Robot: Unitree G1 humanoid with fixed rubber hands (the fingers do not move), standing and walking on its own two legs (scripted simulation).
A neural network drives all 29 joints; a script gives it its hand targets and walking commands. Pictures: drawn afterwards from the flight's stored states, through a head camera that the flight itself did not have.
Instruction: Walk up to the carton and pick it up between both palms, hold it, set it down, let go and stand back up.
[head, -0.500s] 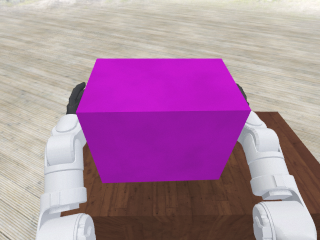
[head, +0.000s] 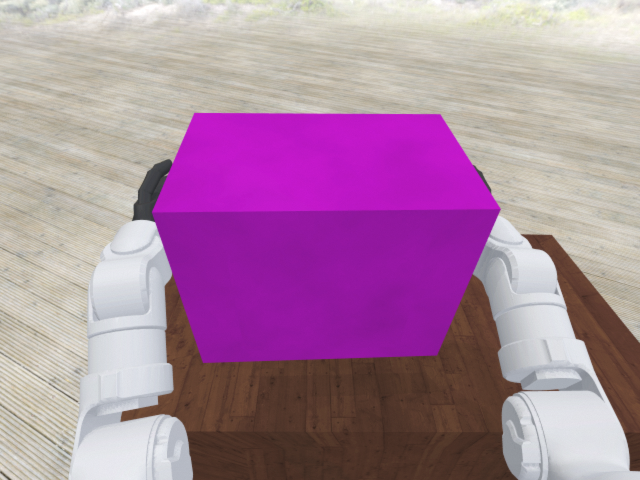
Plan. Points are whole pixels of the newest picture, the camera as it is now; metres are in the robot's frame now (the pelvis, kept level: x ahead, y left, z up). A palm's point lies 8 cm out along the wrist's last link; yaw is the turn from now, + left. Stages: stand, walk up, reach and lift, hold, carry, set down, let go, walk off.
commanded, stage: hold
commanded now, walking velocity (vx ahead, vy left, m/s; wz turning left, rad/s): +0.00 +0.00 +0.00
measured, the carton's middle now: (320, 239) +0.35 -0.01 +0.19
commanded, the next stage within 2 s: none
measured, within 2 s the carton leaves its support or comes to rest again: neither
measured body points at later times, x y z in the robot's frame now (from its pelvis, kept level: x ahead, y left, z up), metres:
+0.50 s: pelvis +0.00 -0.01 +0.00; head -0.06 +0.00 +0.45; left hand +0.36 +0.20 +0.21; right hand +0.38 -0.20 +0.21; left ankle +0.00 +0.13 -0.75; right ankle +0.02 -0.13 -0.75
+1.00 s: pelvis +0.00 +0.00 +0.00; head -0.06 +0.01 +0.45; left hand +0.37 +0.19 +0.21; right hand +0.38 -0.20 +0.20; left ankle +0.00 +0.13 -0.75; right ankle +0.02 -0.13 -0.75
